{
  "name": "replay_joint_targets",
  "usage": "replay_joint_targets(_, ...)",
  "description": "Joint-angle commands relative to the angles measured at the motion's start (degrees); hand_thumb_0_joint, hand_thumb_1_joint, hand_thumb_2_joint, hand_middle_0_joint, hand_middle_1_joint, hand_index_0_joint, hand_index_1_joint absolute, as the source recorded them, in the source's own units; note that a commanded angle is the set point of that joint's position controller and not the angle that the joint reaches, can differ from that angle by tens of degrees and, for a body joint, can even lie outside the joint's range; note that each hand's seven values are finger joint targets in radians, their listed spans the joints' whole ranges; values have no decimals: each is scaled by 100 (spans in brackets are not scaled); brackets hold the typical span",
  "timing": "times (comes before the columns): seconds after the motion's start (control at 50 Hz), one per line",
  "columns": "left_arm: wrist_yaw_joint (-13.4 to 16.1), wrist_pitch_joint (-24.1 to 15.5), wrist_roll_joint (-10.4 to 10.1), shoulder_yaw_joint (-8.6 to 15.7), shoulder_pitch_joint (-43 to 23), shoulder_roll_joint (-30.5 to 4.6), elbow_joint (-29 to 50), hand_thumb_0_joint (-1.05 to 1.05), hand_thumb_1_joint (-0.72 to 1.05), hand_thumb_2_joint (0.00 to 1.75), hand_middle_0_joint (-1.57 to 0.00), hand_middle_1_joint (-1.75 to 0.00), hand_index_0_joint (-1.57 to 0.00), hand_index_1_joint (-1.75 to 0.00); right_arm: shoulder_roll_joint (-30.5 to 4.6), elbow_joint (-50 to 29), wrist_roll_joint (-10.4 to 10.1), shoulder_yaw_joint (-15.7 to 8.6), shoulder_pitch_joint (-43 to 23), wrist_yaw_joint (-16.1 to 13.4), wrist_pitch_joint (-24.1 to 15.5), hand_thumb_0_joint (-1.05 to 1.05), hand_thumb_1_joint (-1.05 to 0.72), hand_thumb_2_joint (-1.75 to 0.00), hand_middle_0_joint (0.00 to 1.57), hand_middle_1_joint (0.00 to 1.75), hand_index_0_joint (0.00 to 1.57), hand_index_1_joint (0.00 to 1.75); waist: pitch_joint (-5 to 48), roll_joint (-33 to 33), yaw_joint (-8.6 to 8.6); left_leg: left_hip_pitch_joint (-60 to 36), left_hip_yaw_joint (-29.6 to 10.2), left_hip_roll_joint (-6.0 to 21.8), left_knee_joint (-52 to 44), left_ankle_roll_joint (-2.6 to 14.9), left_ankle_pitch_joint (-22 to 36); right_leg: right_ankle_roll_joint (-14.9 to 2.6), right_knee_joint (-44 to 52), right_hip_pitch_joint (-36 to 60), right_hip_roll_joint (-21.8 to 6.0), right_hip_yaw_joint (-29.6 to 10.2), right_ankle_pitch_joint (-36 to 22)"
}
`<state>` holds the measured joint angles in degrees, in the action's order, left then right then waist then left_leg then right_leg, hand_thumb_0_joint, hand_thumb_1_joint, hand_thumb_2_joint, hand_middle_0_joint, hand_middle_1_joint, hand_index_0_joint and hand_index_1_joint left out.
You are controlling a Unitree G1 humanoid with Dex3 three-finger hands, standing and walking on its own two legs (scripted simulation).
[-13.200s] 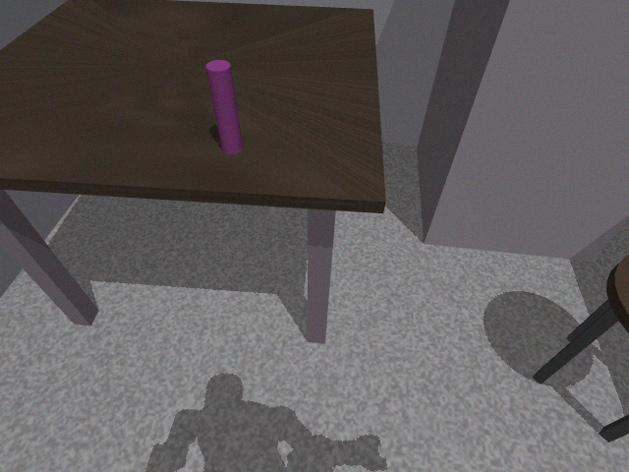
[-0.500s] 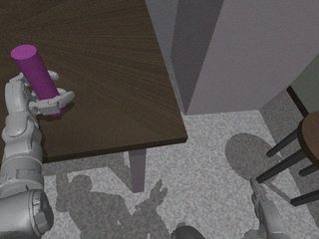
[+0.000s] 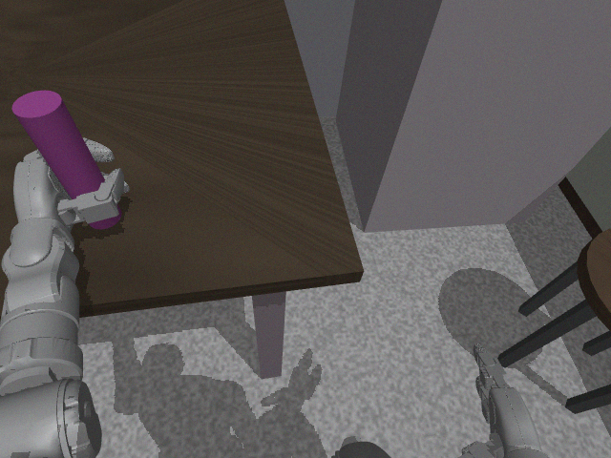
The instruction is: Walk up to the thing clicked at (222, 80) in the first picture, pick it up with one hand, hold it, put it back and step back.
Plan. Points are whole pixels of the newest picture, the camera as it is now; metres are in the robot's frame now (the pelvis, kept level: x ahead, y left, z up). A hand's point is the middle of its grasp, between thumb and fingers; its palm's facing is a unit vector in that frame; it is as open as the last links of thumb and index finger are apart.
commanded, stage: settle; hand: left
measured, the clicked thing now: (76, 169) +0.46 +0.23 +0.13
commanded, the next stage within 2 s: lift in 0.54 s
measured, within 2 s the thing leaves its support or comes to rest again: neither
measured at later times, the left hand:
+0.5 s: hand (88, 162) +0.45 +0.21 +0.14, palm faces +0.15 -0.99 +0.01, open 5.5 cm
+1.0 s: hand (80, 143) +0.44 +0.20 +0.18, palm faces +0.15 -0.99 +0.00, open 5.5 cm
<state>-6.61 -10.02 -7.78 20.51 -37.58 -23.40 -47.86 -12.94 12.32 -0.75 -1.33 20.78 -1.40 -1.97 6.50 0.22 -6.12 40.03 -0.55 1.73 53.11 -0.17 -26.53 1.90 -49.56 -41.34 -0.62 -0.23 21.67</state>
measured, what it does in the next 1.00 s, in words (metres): stands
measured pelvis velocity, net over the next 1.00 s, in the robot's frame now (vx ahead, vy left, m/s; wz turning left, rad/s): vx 0.00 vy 0.00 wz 0.00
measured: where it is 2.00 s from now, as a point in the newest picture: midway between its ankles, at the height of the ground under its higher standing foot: outside the picture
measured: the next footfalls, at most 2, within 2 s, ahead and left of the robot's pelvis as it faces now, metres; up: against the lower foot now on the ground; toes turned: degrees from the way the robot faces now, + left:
none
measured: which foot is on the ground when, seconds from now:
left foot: down 0.00-1.00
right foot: down 0.00-1.00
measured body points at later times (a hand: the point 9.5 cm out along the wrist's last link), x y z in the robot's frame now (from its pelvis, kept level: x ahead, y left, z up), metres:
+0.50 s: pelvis -0.01 +0.00 +0.01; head +0.04 +0.01 +0.46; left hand +0.44 +0.27 +0.15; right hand +0.14 -0.26 -0.03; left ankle -0.01 +0.12 -0.69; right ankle +0.02 -0.14 -0.69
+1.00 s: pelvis +0.00 +0.00 +0.02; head +0.01 +0.00 +0.47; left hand +0.42 +0.26 +0.19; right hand +0.15 -0.27 -0.02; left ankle -0.01 +0.12 -0.69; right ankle +0.02 -0.14 -0.69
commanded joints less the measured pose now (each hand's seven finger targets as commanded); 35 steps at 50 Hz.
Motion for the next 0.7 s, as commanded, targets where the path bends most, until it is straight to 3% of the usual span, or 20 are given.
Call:
replay_joint_targets(0.0, -11, -416, -159, 183, -3079, -1545, 1680, 0, 54, 135, -142, -144, -142, -146, -678, -598, -15, -387, 129, -71, -323, 0, 55, -5, 5, 5, 5, 5, 2465, -894, 1, -1659, 20, -75, -688, -19, 2679, -260, 493, 1198, 70, 132, -2044)
replay_joint_targets(0.04, -13, -358, -159, 236, -3076, -1625, 1633, 0, 55, 135, -142, -144, -142, -146, -869, -637, -35, -571, -64, -90, -366, 0, 55, -5, 5, 5, 5, 5, 2443, -761, 20, -1635, -19, -43, -776, -39, 2680, -280, 505, 1246, 82, 160, -2011)
replay_joint_targets(0.06, -49, -323, -150, 108, -3100, -1469, 1538, 0, 55, 136, -142, -144, -142, -146, -738, -529, -32, -444, -1, -80, -359, 0, 55, -5, 5, 5, 5, 5, 2396, -800, -36, -1669, -3, -50, -770, -23, 2685, -269, 552, 1232, 77, 159, -2045)
replay_joint_targets(0.1, -50, -261, -129, 197, -2998, -1615, 1370, 0, 55, 136, -143, -146, -144, -147, -826, -551, -58, -513, -140, -104, -402, 0, 55, -5, 5, 5, 5, 5, 2329, -615, 21, -1574, -1, -58, -853, -9, 2501, -267, 592, 1338, 79, 166, -1955)
replay_joint_targets(0.12, -45, -265, -139, 175, -3113, -1608, 1417, 0, 55, 136, -144, -146, -144, -147, -671, -439, -70, -390, -193, -87, -395, 0, 55, -5, 5, 5, 5, 5, 2207, -680, 78, -1428, 59, -105, -879, 12, 2297, -253, 647, 1416, 54, 130, -1886)
replay_joint_targets(0.16, -72, -242, -190, 167, -3173, -1537, 1422, 0, 54, 136, -142, -146, -143, -147, -850, -694, -91, -516, -399, -127, -457, 0, 56, -5, 5, 5, 5, 5, 2331, -541, 12, -1632, 32, -78, -973, 4, 2163, -258, 690, 1402, 88, 165, -1743)
replay_joint_targets(0.18, -88, -243, -194, 75, -3381, -1478, 1515, 0, 57, 137, -144, -146, -144, -147, -787, -560, -78, -466, -320, -131, -451, 0, 56, -5, 5, 5, 5, 5, 2345, -636, -19, -1642, 37, -82, -962, 1, 2180, -250, 715, 1388, 80, 160, -1775)
replay_joint_targets(0.2, -54, -207, -166, 156, -3258, -1625, 1337, 0, 56, 137, -143, -146, -143, -147, -756, -510, -86, -386, -262, -139, -465, 0, 56, -5, 5, 5, 5, 5, 2143, -522, 60, -1503, 42, -99, -1031, 11, 2004, -248, 753, 1425, 85, 169, -1646)
replay_joint_targets(0.22, -32, -199, -160, 241, -3204, -1743, 1333, 0, 54, 137, -143, -146, -143, -147, -875, -540, -98, -532, -324, -159, -478, 0, 56, -5, 5, 5, 5, 5, 2196, -425, 56, -1457, 51, -105, -1055, 26, 1964, -242, 779, 1525, 74, 157, -1649)
replay_joint_targets(0.26, -37, -200, -172, 171, -3313, -1646, 1388, 0, 57, 137, -143, -146, -144, -147, -645, -405, -110, -321, -351, -136, -469, 0, 56, -5, 5, 5, 5, 5, 2180, -497, 134, -1412, 86, -139, -1085, 37, 1957, -228, 804, 1631, 55, 135, -1701)
replay_joint_targets(0.32, -18, -146, -176, 187, -3334, -1681, 1442, 0, 58, 138, -144, -147, -144, -148, -951, -316, -101, -593, -274, -193, -501, 0, 55, -5, 5, 5, 5, 5, 2420, -565, 42, -1783, 40, -80, -1098, -9, 2273, -254, 796, 1555, 77, 164, -1841)
replay_joint_targets(0.34, -11, -152, -169, 159, -3485, -1675, 1543, 0, 58, 139, -144, -147, -144, -148, -739, -334, -113, -395, -474, -177, -518, 0, 56, -5, 5, 5, 5, 5, 2294, -602, 120, -1696, 51, -104, -1123, -4, 2133, -251, 852, 1549, 67, 159, -1739)
replay_joint_targets(0.38, 7, -151, -159, 217, -3577, -1815, 1531, 0, 59, 140, -145, -148, -145, -149, -888, -280, -117, -546, -508, -208, -535, 0, 56, -5, 5, 5, 5, 5, 2341, -594, 105, -1672, 23, -84, -1187, -26, 2132, -264, 856, 1626, 73, 178, -1718)
replay_joint_targets(0.42, -19, -127, -180, 68, -3534, -1559, 1519, 0, 58, 139, -144, -148, -144, -149, -755, -167, -138, -428, -450, -207, -553, 0, 56, -5, 5, 5, 5, 5, 2211, -640, 98, -1809, 36, -93, -1208, -17, 2078, -264, 904, 1541, 77, 172, -1667)
replay_joint_targets(0.46, 23, -116, -166, 169, -3550, -1768, 1598, 0, 60, 140, -145, -148, -145, -150, -885, -262, -138, -533, -540, -234, -587, 0, 56, -5, 5, 5, 5, 5, 2429, -785, 75, -1976, 28, -76, -1206, -45, 2228, -272, 918, 1570, 81, 169, -1725)
replay_joint_targets(0.5, 2, -67, -178, 80, -3624, -1607, 1543, 0, 57, 142, -145, -149, -146, -151, -648, -154, -140, -291, -388, -211, -600, 0, 56, -5, 5, 5, 5, 5, 2359, -685, 87, -1915, 12, -55, -1230, -42, 2314, -270, 941, 1630, 94, 192, -1793)
replay_joint_targets(0.56, 2, -18, -183, 192, -3527, -1818, 1405, 0, 57, 141, -145, -149, -145, -150, -939, 101, -135, -578, -375, -251, -596, 0, 56, -5, 5, 5, 5, 5, 2220, -663, 71, -1872, 33, -64, -1265, -39, 2366, -270, 972, 1644, 82, 176, -1868)
replay_joint_targets(0.62, 5, 45, -176, 46, -3684, -1550, 1402, 0, 59, 142, -145, -149, -145, -151, -656, 49, -152, -316, -483, -210, -653, 0, 56, -5, 5, 5, 5, 5, 2187, -676, 60, -1992, 15, -40, -1324, -46, 2242, -280, 1032, 1515, 103, 197, -1695)
replay_joint_targets(0.68, 83, 77, -194, 219, -3607, -1853, 1435, 0, 60, 137, -142, -148, -144, -147, -1040, -123, -155, -649, -609, -275, -690, 0, 56, -5, 5, 5, 5, 5, 2301, -447, 89, -1840, 66, -97, -1363, 19, 2036, -236, 1111, 1888, 68, 161, -1703)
